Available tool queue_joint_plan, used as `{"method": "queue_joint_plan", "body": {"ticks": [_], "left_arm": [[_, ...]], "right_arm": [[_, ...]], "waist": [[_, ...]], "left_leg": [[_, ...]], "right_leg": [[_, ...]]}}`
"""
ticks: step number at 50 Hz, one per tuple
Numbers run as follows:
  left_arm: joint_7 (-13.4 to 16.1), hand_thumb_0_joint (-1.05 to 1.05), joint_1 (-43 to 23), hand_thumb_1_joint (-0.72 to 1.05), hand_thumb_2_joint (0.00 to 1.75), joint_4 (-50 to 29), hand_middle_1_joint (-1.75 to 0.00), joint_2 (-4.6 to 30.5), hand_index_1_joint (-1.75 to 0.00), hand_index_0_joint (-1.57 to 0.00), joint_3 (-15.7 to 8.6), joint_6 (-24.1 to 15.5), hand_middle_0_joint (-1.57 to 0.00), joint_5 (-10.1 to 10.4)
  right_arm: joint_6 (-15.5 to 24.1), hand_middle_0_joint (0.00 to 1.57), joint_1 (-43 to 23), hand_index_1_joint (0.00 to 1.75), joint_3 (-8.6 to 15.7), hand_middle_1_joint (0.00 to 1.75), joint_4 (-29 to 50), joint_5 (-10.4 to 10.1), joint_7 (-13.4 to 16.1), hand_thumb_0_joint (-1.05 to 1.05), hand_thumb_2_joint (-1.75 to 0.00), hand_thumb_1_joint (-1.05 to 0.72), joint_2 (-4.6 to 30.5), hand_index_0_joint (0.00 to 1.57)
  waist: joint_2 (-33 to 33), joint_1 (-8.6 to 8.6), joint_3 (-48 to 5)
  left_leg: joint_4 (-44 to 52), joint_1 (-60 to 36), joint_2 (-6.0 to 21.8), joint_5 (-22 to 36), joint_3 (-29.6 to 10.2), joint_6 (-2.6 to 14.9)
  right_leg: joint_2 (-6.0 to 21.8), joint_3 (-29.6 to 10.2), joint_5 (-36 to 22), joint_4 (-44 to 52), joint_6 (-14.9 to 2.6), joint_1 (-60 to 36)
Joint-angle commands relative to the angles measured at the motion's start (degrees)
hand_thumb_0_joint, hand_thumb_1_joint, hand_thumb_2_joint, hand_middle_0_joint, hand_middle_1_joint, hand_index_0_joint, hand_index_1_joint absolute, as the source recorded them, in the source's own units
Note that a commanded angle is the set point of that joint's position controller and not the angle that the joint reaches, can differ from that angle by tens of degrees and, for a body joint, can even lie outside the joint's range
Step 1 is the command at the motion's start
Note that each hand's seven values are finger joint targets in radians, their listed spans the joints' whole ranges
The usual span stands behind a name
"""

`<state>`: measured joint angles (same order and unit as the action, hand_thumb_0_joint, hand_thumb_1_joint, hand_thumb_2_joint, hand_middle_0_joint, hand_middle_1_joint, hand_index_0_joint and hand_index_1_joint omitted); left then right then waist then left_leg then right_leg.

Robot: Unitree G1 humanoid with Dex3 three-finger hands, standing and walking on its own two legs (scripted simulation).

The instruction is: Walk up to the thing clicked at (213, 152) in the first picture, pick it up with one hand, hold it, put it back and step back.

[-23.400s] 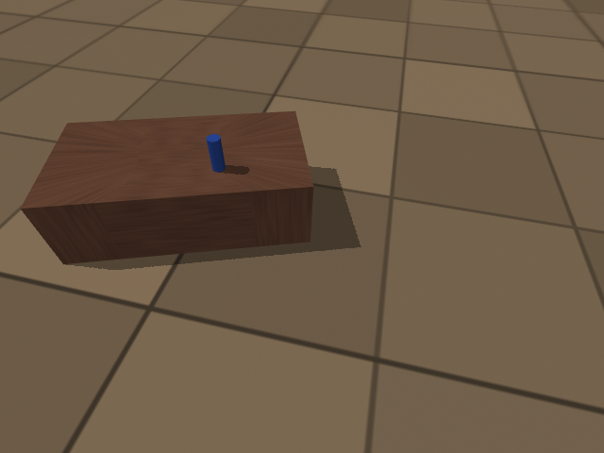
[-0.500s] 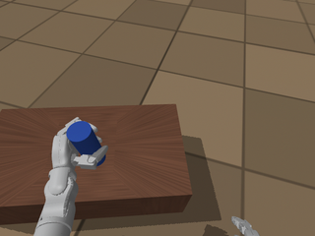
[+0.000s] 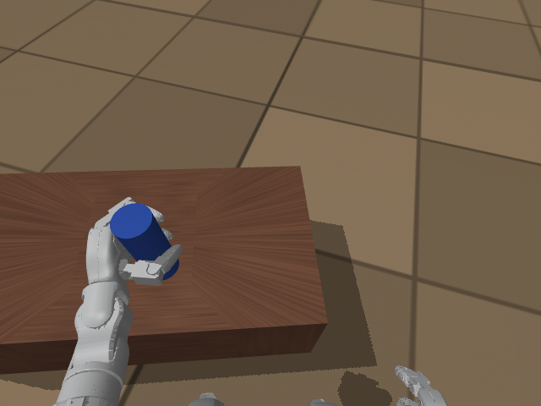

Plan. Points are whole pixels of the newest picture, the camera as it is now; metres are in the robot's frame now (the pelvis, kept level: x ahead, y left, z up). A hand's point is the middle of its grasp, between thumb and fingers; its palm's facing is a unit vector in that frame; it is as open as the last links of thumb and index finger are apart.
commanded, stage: crouch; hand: left
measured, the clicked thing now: (149, 245) +0.35 +0.17 +0.05
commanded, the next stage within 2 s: lower in 1.12 s
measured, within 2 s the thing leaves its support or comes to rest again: neither
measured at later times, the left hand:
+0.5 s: hand (166, 245) +0.44 +0.19 -0.11, palm faces +0.14 -0.99 +0.01, open 8.0 cm
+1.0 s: hand (173, 247) +0.47 +0.20 -0.18, palm faces +0.15 -0.99 +0.00, open 8.0 cm
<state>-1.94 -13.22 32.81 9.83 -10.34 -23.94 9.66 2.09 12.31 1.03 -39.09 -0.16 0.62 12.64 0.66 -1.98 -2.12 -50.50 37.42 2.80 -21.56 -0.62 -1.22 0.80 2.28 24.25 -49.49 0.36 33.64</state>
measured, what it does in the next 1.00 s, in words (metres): lowers itself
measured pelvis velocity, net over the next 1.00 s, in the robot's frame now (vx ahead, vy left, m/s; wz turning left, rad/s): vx -0.04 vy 0.00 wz -0.08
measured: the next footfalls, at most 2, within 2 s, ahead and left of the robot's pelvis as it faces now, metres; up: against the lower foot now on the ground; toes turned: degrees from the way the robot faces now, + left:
none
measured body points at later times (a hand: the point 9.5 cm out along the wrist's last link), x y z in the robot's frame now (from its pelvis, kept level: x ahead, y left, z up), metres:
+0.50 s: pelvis -0.02 +0.00 -0.13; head +0.13 +0.02 +0.29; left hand +0.43 +0.25 -0.11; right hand +0.04 -0.26 -0.26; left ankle +0.04 +0.13 -0.69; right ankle +0.01 -0.13 -0.69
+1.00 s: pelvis -0.04 +0.00 -0.19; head +0.15 +0.03 +0.21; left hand +0.46 +0.25 -0.18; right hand +0.00 -0.27 -0.32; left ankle +0.04 +0.13 -0.69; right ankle +0.01 -0.13 -0.69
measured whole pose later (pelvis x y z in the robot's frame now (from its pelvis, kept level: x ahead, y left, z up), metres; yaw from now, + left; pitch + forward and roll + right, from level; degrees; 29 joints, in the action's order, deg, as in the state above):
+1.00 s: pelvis -0.04 +0.00 -0.19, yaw -4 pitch +34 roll -5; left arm -6.9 -48.0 62.8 26.4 -26.3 -31.7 4.6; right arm -1.2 11.8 -1.3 -40.5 3.6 -2.2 14.1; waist 1.0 -8.1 -10.0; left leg -99.2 98.6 4.5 -34.6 -4.5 -1.2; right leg -1.0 3.4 37.2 -97.2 0.2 93.7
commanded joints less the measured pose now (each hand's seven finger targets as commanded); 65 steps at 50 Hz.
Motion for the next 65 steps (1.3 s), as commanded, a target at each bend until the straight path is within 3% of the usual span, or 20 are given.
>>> {"method": "queue_joint_plan", "body": {"ticks": [1,5,6,11,13,15,19,23,28,29,30,35,41,42,45,47,51,52,60,65], "left_arm": [[-0.6,0.00,-20.7,0.33,1.23,-5.8,-1.38,8.7,-1.37,-1.32,-4.5,-8.0,-1.30,0.0],[-1.8,0.00,-25.6,0.27,1.23,2.6,-1.39,10.3,-1.39,-1.32,-6.3,-12.0,-1.30,-0.5],[-2.4,0.00,-27.8,0.26,1.23,2.0,-1.39,12.8,-1.39,-1.32,-7.8,-13.7,-1.31,-0.2],[-4.0,0.00,-37.2,0.22,1.22,6.1,-1.38,16.2,-1.38,-1.32,-8.9,-17.5,-1.32,-0.6],[-4.5,0.00,-37.4,0.23,1.20,9.1,-1.37,17.7,-1.38,-1.33,-10.4,-17.5,-1.32,-0.6],[-5.1,0.00,-40.2,0.23,1.21,10.3,-1.38,17.2,-1.38,-1.35,-10.0,-17.3,-1.34,-0.7],[-5.4,0.00,-41.8,0.23,1.22,13.0,-1.39,20.7,-1.40,-1.36,-13.2,-16.1,-1.35,-1.1],[-5.4,0.00,-44.4,0.23,1.20,14.3,-1.38,21.3,-1.38,-1.36,-14.2,-15.3,-1.35,-1.9],[-4.5,0.00,-48.6,0.26,1.22,15.7,-1.39,25.6,-1.39,-1.34,-16.6,-14.8,-1.33,-3.1],[-4.7,0.00,-49.3,0.27,1.21,16.1,-1.39,24.0,-1.39,-1.35,-15.0,-14.7,-1.34,-3.2],[-4.5,0.00,-50.7,0.26,1.21,15.4,-1.40,24.7,-1.39,-1.36,-15.4,-14.8,-1.34,-3.5],[-4.3,0.00,-54.6,0.29,1.24,15.7,-1.42,26.6,-1.42,-1.38,-15.5,-14.2,-1.37,-4.5],[-4.4,0.00,-55.8,0.28,1.23,16.5,-1.41,29.7,-1.41,-1.37,-16.9,-13.1,-1.36,-4.7],[-4.6,0.00,-55.6,0.27,1.23,17.5,-1.40,28.0,-1.40,-1.36,-15.9,-12.9,-1.34,-4.7],[-4.7,0.00,-55.8,0.30,1.23,18.3,-1.37,30.3,-1.37,-1.33,-17.2,-12.3,-1.32,-4.9],[-5.1,0.00,-55.3,0.29,1.22,18.8,-1.37,29.0,-1.37,-1.33,-16.6,-12.0,-1.31,-4.7],[-5.2,0.00,-57.0,0.29,1.21,16.4,-1.35,31.6,-1.35,-1.30,-17.7,-11.7,-1.29,-4.7],[-5.2,0.00,-57.8,0.28,1.21,16.2,-1.35,30.7,-1.35,-1.30,-17.0,-11.6,-1.29,-4.9],[-5.6,0.00,-58.3,0.27,1.19,15.1,-1.31,30.9,-1.32,-1.27,-16.9,-10.8,-1.26,-5.0],[-5.1,0.00,-55.0,0.26,1.24,21.0,-1.40,30.5,-1.40,-1.34,-18.0,-9.8,-1.33,-5.3]], "right_arm": [[2.0,0.20,0.7,0.30,3.3,0.30,5.2,0.8,-0.2,0.00,-0.90,-0.89,8.1,0.20],[1.8,0.20,2.9,0.30,3.4,0.30,4.5,1.6,-0.9,0.00,-0.90,-0.89,8.7,0.20],[2.0,0.20,3.0,0.30,3.4,0.30,4.4,1.8,-1.0,0.00,-0.90,-0.89,8.9,0.20],[1.3,0.20,4.8,0.30,3.0,0.30,4.5,2.6,-1.6,0.00,-0.90,-0.91,9.8,0.20],[0.8,0.20,5.1,0.30,3.2,0.30,4.4,2.7,-1.7,0.00,-0.90,-0.91,11.2,0.20],[0.1,0.20,5.6,0.30,3.2,0.30,4.5,2.9,-2.1,0.00,-0.91,-0.92,11.7,0.20],[-0.9,0.20,7.5,0.30,2.7,0.30,3.1,3.0,-2.1,0.00,-0.91,-0.92,11.6,0.20],[-1.8,0.20,7.5,0.30,2.9,0.30,2.1,3.3,-2.9,0.00,-0.91,-0.93,11.7,0.20],[-2.4,0.20,7.5,0.30,2.5,0.30,1.9,3.4,-3.0,0.00,-0.91,-0.92,11.4,0.20],[-2.4,0.20,7.1,0.30,2.4,0.30,1.8,3.5,-2.9,0.00,-0.90,-0.92,11.3,0.20],[-2.4,0.20,7.3,0.30,2.4,0.30,1.8,3.7,-3.0,0.00,-0.90,-0.92,11.4,0.20],[-2.7,0.20,7.2,0.30,2.1,0.30,1.8,3.7,-2.8,0.00,-0.91,-0.92,12.0,0.20],[-2.7,0.20,7.6,0.30,1.4,0.30,1.8,3.8,-2.4,0.00,-0.91,-0.92,11.9,0.20],[-2.6,0.20,7.9,0.30,1.4,0.30,1.6,4.0,-2.4,0.00,-0.91,-0.92,11.8,0.20],[-2.7,0.20,8.2,0.30,1.4,0.30,1.5,3.8,-2.3,0.00,-0.91,-0.92,12.3,0.20],[-2.7,0.20,8.0,0.30,1.2,0.30,1.3,3.9,-2.2,0.00,-0.91,-0.92,12.1,0.20],[-2.8,0.20,8.0,0.30,1.1,0.30,1.4,4.0,-2.1,0.00,-0.91,-0.92,12.2,0.20],[-2.9,0.20,8.5,0.30,1.1,0.30,1.5,4.1,-2.1,0.00,-0.91,-0.92,12.1,0.20],[-3.0,0.20,8.4,0.30,1.0,0.30,1.1,4.2,-2.0,0.00,-0.91,-0.92,12.5,0.20],[-3.1,0.20,8.9,0.30,0.6,0.30,1.1,4.2,-2.0,0.00,-0.91,-0.93,12.3,0.20]], "waist": [[-2.1,-1.33,-14.7],[-1.7,-2.93,-19.4],[0.3,-2.29,-21.8],[5.5,-2.58,-32.4],[7.4,-1.52,-35.4],[8.5,-2.23,-37.1],[4.3,-2.75,-41.3],[4.5,-3.83,-39.5],[3.5,-4.50,-39.3],[4.4,-5.28,-38.6],[6.1,-5.11,-39.2],[9.0,-5.58,-41.1],[8.8,-5.15,-42.0],[8.9,-5.78,-42.4],[9.2,-5.71,-42.5],[8.4,-6.13,-42.3],[8.9,-5.40,-43.4],[9.5,-6.14,-43.8],[12.0,-5.87,-44.5],[6.8,-6.61,-41.6]], "left_leg": [[0.8,-2.4,-1.6,4.7,0.3,1.96],[-6.7,3.7,-1.5,3.7,-0.3,2.20],[-9.4,5.1,-1.6,4.6,-0.4,2.11],[-17.3,9.2,-1.4,5.9,-1.7,1.86],[-18.2,7.2,-0.9,9.1,-2.8,1.29],[-19.6,7.8,-0.5,10.6,-3.8,0.90],[-26.1,15.9,-0.7,14.2,-2.5,2.51],[-28.3,19.4,-0.4,10.7,-3.1,2.58],[-30.7,27.2,-0.1,0.8,-2.7,2.96],[-30.6,27.0,0.0,-0.4,-3.1,2.71],[-30.8,26.6,0.0,-1.3,-3.4,2.44],[-32.0,25.3,0.6,-2.3,-4.8,1.95],[-34.9,30.8,0.4,-2.5,-3.9,2.24],[-35.7,30.4,0.4,-1.5,-3.9,2.31],[-36.9,31.6,0.5,-1.3,-3.8,2.42],[-38.2,33.3,0.5,-0.8,-3.7,2.60],[-39.3,34.2,0.6,-1.0,-3.3,2.73],[-39.6,34.5,0.5,-0.8,-3.4,2.68],[-41.3,32.3,0.8,2.0,-4.4,2.24],[-44.5,40.0,0.6,0.9,-3.6,3.10]], "right_leg": [[-0.5,-1.8,-9.8,3.1,-0.72,2.7],[-1.0,-2.0,-8.1,-3.9,-0.91,11.6],[-0.9,-2.2,-8.5,-6.3,-0.98,13.6],[-1.4,-1.7,-7.7,-14.9,-1.78,22.3],[-2.0,0.3,-7.6,-18.6,-2.52,26.9],[-2.3,0.9,-7.3,-21.1,-2.90,30.0],[-2.0,-0.7,-14.8,-23.0,-1.80,26.3],[-2.4,0.0,-10.9,-26.0,-2.10,32.4],[-2.3,-1.5,-3.1,-26.4,-1.85,34.2],[-2.3,-1.2,-1.8,-27.0,-2.07,35.7],[-2.4,-0.7,-0.5,-28.2,-2.42,37.7],[-2.6,0.7,1.5,-31.6,-3.09,44.3],[-2.7,0.0,1.2,-33.1,-2.81,43.6],[-2.6,0.0,0.2,-33.5,-2.74,43.9],[-2.7,0.2,0.1,-34.7,-2.79,45.4],[-2.7,0.0,-0.7,-35.3,-2.59,45.5],[-2.8,-0.5,-0.4,-35.7,-2.44,45.6],[-2.8,-0.4,-0.7,-36.1,-2.46,45.6],[-2.8,0.9,-1.4,-39.7,-3.07,50.9],[-3.0,0.4,-2.3,-40.5,-2.38,49.9]]}}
